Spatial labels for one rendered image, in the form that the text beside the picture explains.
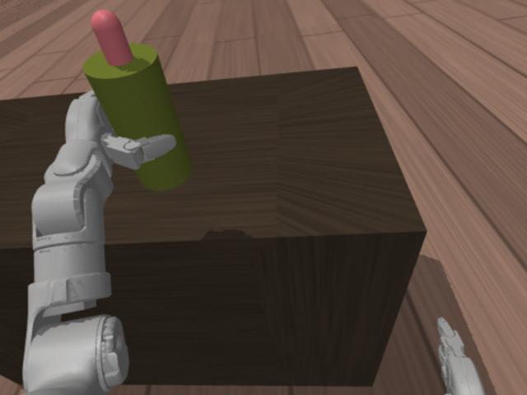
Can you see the left robot hand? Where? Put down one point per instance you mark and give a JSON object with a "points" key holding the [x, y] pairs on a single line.
{"points": [[87, 120]]}

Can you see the left robot arm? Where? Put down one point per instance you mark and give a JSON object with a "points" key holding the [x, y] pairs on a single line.
{"points": [[85, 356]]}

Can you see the bottle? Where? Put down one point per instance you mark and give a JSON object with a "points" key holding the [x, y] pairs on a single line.
{"points": [[131, 87]]}

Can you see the right robot hand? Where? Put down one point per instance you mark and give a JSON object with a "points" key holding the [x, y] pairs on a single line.
{"points": [[459, 373]]}

